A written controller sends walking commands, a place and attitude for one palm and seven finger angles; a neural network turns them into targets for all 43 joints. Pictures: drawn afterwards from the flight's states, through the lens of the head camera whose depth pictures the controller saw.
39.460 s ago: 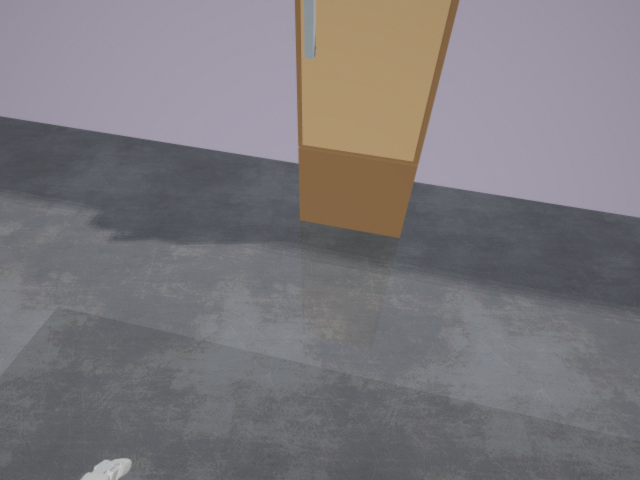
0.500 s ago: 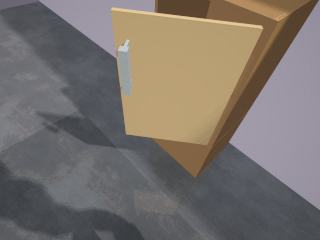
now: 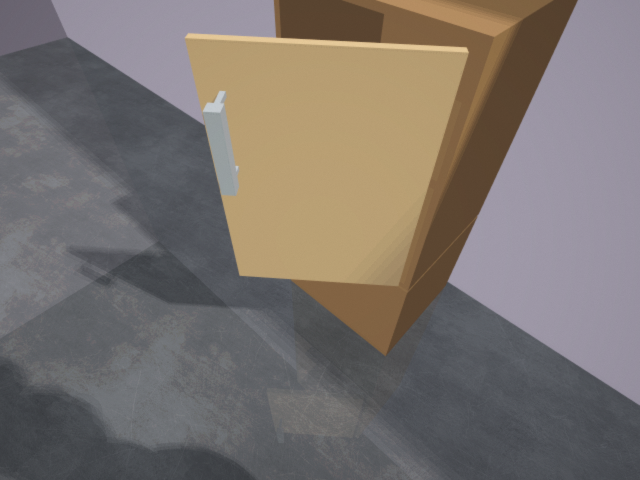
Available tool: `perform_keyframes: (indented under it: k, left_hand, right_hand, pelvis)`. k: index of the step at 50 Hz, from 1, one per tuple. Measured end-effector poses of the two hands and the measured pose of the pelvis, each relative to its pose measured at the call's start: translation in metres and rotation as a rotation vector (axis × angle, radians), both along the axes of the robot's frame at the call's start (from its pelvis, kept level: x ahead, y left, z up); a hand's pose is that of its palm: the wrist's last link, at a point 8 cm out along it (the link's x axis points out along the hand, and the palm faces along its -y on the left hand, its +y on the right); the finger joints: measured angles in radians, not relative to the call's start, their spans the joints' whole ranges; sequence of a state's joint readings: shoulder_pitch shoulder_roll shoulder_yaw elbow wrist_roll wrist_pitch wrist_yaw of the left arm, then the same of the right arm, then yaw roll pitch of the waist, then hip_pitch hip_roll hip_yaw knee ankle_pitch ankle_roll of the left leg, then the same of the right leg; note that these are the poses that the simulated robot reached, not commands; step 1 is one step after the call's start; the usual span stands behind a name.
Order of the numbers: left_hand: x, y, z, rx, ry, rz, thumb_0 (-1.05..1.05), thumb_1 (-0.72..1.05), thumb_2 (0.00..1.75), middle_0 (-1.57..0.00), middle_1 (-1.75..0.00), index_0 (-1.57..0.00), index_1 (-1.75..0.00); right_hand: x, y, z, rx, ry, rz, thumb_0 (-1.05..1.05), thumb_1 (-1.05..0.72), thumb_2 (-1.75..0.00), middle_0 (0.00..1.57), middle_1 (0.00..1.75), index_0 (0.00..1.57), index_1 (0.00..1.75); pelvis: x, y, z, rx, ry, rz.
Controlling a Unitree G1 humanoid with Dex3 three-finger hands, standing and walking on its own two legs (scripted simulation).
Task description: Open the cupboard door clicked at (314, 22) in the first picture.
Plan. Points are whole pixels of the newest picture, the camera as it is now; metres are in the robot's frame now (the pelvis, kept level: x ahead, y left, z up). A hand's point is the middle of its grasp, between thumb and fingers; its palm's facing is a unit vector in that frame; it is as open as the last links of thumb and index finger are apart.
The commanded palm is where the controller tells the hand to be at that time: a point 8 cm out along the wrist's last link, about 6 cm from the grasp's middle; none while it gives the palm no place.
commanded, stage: come to a stop and stand still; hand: left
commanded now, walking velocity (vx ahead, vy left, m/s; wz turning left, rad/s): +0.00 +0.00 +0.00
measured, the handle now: (226, 144) +0.61 +0.20 +0.08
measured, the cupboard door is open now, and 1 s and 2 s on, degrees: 39 39 39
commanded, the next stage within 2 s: look again from close up in 0.28 s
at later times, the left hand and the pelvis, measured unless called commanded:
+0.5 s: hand out of the picture +0.00 +0.16 -0.18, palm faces +0.03 -0.98 -0.17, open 7.3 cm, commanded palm none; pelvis +0.01 +0.01 -0.01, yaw +1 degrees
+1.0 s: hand out of the picture +0.03 +0.19 -0.18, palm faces +0.01 -0.98 -0.21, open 7.4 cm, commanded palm none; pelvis +0.02 +0.01 -0.01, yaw +0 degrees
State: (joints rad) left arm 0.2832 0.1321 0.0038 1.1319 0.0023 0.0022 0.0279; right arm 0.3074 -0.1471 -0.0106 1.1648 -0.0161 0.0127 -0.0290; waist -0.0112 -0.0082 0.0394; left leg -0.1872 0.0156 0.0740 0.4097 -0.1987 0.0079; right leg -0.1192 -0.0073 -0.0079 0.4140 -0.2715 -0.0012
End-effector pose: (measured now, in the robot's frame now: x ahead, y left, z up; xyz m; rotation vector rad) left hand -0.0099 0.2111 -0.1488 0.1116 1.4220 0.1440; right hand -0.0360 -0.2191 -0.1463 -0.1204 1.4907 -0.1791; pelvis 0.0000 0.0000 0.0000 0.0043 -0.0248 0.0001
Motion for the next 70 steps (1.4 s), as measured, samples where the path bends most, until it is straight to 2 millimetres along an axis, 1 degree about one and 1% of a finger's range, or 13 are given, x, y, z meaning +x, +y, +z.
perform_keyframes:
  k: [4, 8, 12, 20, 24, 29, 34, 42, 53, 59, 64, 67, 70]
  left_hand:
    - [-0.004, -0.005, 0.000, -0.007, 0.012, 0.007, 0.01, 0.92, 0.90, -0.20, -0.30, -0.20, -0.30]
    - [-0.005, -0.008, -0.001, -0.012, 0.017, 0.014, 0.01, 0.92, 0.90, -0.20, -0.30, -0.20, -0.30]
    - [-0.004, -0.010, -0.002, -0.013, 0.018, 0.020, 0.01, 0.91, 0.90, -0.20, -0.30, -0.20, -0.30]
    - [0.000, -0.011, -0.002, -0.007, 0.011, 0.025, 0.01, 0.91, 0.90, -0.20, -0.30, -0.20, -0.30]
    - [0.003, -0.004, -0.003, 0.006, -0.007, 0.000, 0.01, 0.91, 0.90, -0.20, -0.30, -0.20, -0.30]
    - [0.014, 0.013, -0.002, 0.037, -0.039, -0.004, 0.01, 0.91, 0.90, -0.21, -0.30, -0.20, -0.30]
    - [0.026, 0.025, 0.001, 0.061, -0.076, -0.012, 0.01, 0.91, 0.90, -0.20, -0.30, -0.20, -0.30]
    - [0.037, 0.032, 0.002, 0.066, -0.090, -0.034, 0.01, 0.91, 0.90, -0.20, -0.30, -0.20, -0.30]
    - [0.037, 0.029, -0.002, 0.048, -0.074, -0.039, 0.01, 0.91, 0.90, -0.20, -0.30, -0.20, -0.30]
    - [0.029, 0.024, -0.009, 0.022, -0.035, -0.021, 0.00, 0.91, 0.90, -0.20, -0.30, -0.20, -0.30]
    - [0.026, 0.023, -0.017, 0.007, 0.019, 0.001, 0.01, 0.91, 0.90, -0.20, -0.30, -0.20, -0.30]
    - [0.030, 0.022, -0.017, 0.010, 0.044, 0.003, 0.01, 0.91, 0.90, -0.20, -0.30, -0.20, -0.30]
    - [0.040, 0.024, -0.012, 0.021, 0.034, 0.005, 0.01, 0.91, 0.90, -0.20, -0.30, -0.20, -0.30]
  right_hand:
    - [-0.009, 0.003, 0.000, 0.007, 0.028, -0.006, 0.00, -0.91, -0.90, 0.20, 0.30, 0.19, 0.30]
    - [-0.007, 0.006, 0.000, 0.015, 0.029, -0.008, 0.00, -0.91, -0.90, 0.20, 0.30, 0.19, 0.30]
    - [0.002, 0.009, -0.001, 0.020, 0.010, -0.004, 0.00, -0.91, -0.90, 0.20, 0.30, 0.19, 0.30]
    - [0.030, 0.009, -0.003, 0.016, -0.037, 0.025, 0.01, -0.92, -0.90, 0.20, 0.30, 0.20, 0.30]
    - [0.044, 0.002, -0.006, -0.001, -0.091, 0.036, 0.01, -0.93, -0.90, 0.20, 0.30, 0.20, 0.30]
    - [0.060, 0.005, -0.010, -0.003, -0.154, 0.057, 0.01, -0.93, -0.90, 0.20, 0.30, 0.19, 0.30]
    - [0.070, 0.006, -0.010, -0.004, -0.180, 0.067, 0.01, -0.94, -0.90, 0.20, 0.30, 0.19, 0.30]
    - [0.076, 0.003, -0.005, -0.008, -0.185, 0.076, 0.01, -0.93, -0.90, 0.20, 0.30, 0.20, 0.30]
    - [0.076, -0.007, 0.001, -0.033, -0.161, 0.082, 0.00, -0.91, -0.90, 0.20, 0.30, 0.20, 0.30]
    - [0.076, -0.007, -0.004, -0.031, -0.133, 0.075, 0.00, -0.91, -0.90, 0.20, 0.30, 0.19, 0.30]
    - [0.083, 0.000, -0.007, -0.032, -0.109, 0.068, 0.00, -0.91, -0.90, 0.20, 0.30, 0.19, 0.30]
    - [0.088, 0.007, -0.007, -0.032, -0.105, 0.058, 0.00, -0.91, -0.90, 0.20, 0.30, 0.19, 0.30]
    - [0.094, 0.009, -0.006, -0.034, -0.102, 0.047, 0.00, -0.92, -0.90, 0.20, 0.30, 0.20, 0.30]
  pelvis:
    - [0.001, -0.002, 0.000, -0.001, 0.002, 0.002]
    - [0.003, -0.003, 0.000, -0.001, 0.003, 0.003]
    - [0.005, -0.003, 0.000, -0.002, 0.003, 0.005]
    - [0.011, -0.002, -0.001, -0.008, 0.011, 0.008]
    - [0.011, 0.004, -0.006, -0.022, 0.019, 0.008]
    - [0.014, 0.010, -0.009, -0.013, 0.013, 0.010]
    - [0.016, 0.013, -0.009, -0.003, 0.006, 0.004]
    - [0.015, 0.012, -0.007, 0.005, 0.009, -0.005]
    - [0.017, 0.007, -0.006, 0.003, 0.010, -0.007]
    - [0.029, 0.008, -0.012, -0.002, 0.011, -0.007]
    - [0.046, 0.011, -0.016, -0.001, 0.017, -0.009]
    - [0.053, 0.012, -0.016, 0.001, 0.019, -0.013]
    - [0.056, 0.013, -0.012, -0.002, 0.021, -0.012]
